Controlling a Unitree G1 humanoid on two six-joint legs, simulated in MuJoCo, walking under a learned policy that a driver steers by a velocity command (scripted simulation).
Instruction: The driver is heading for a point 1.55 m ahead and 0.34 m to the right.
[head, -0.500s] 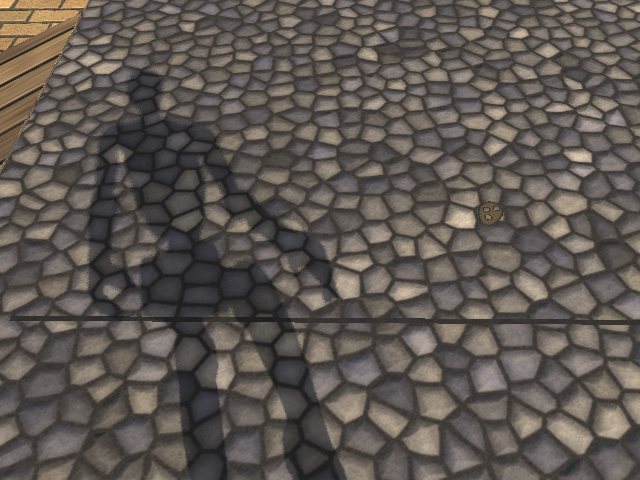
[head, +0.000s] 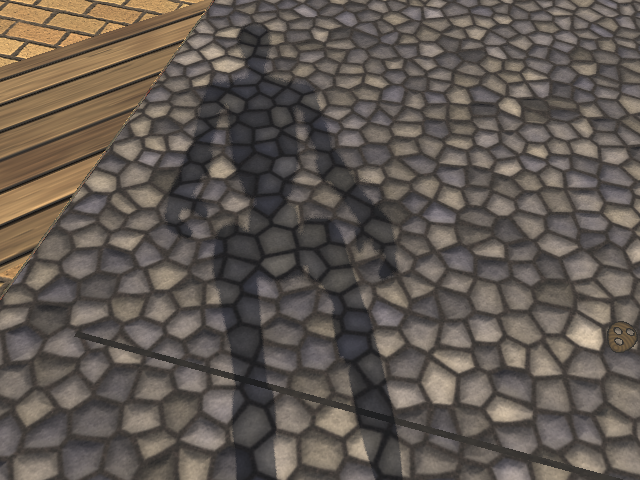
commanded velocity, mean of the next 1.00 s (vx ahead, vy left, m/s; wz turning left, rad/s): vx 0.50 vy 0.00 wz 0.10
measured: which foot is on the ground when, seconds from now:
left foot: down 0.00-0.26, up 0.28-0.72, down 0.74-1.00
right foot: up 0.00-0.24, down 0.26-0.74, up 0.76-1.00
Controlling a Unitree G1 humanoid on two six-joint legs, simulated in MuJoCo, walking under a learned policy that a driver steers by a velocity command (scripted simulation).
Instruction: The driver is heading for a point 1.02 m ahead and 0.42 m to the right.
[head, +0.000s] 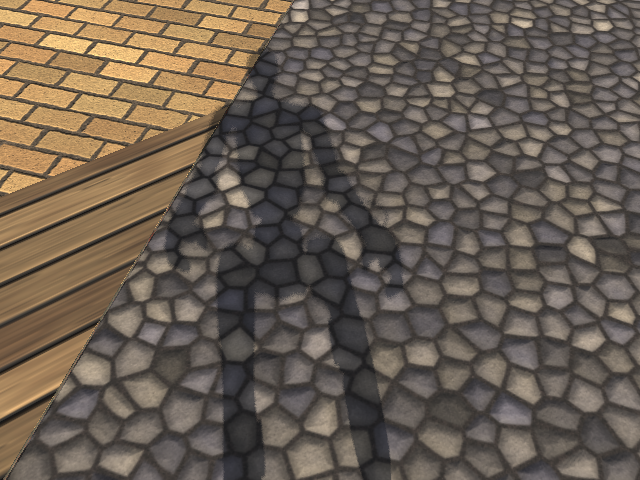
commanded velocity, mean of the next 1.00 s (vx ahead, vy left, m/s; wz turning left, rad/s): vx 0.50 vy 0.00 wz -0.58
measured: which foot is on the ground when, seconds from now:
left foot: down 0.00-0.24, up 0.26-0.70, down 0.72-1.00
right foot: up 0.00-0.22, down 0.24-0.72, up 0.74-1.00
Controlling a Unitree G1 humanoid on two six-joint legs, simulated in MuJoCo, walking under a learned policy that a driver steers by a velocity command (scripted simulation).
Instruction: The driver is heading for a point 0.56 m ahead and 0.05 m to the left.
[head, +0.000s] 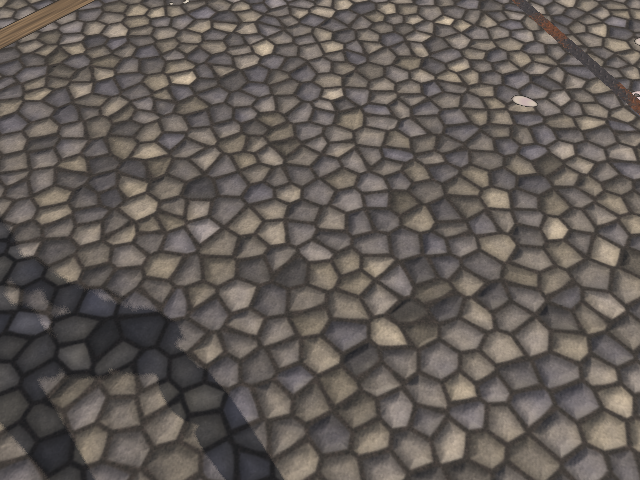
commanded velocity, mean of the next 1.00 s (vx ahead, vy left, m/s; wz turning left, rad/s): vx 0.40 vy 0.00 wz -0.02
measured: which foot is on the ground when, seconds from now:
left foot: down 0.00-0.22, up 0.24-0.72, down 0.74-1.00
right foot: up 0.00-0.20, down 0.22-0.76, up 0.78-1.00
